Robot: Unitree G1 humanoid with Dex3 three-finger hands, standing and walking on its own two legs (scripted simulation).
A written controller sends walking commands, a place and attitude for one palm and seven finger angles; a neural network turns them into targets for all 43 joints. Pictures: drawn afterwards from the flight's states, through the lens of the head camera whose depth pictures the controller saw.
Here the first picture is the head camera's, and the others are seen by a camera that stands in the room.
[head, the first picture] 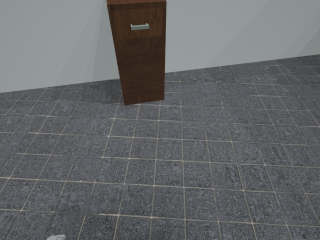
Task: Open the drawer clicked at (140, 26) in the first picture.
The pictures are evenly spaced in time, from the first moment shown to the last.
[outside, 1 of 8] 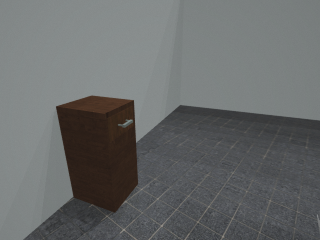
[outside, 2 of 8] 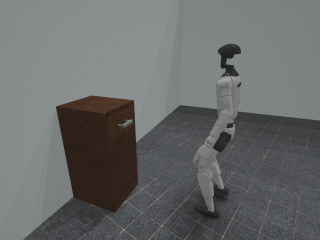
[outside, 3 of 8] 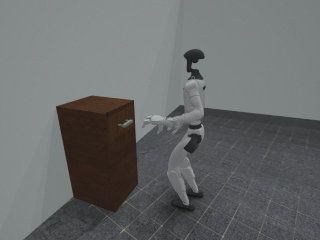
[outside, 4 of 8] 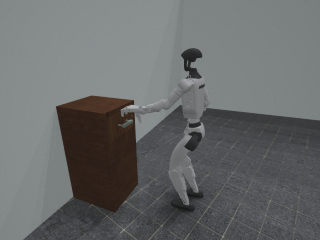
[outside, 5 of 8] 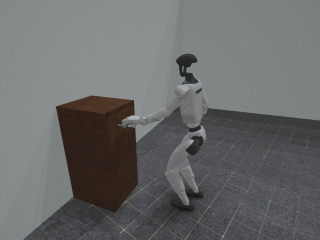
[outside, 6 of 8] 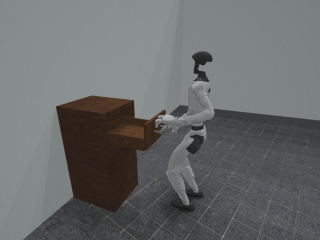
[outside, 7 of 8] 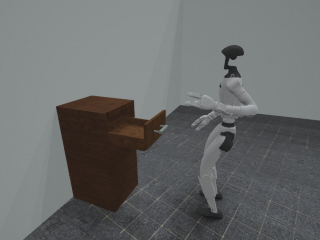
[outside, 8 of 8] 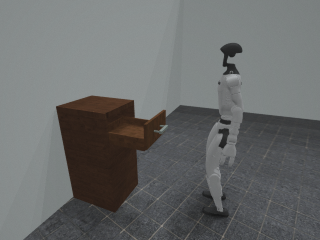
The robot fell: no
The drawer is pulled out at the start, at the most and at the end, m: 0.00 0.30 0.30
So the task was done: yes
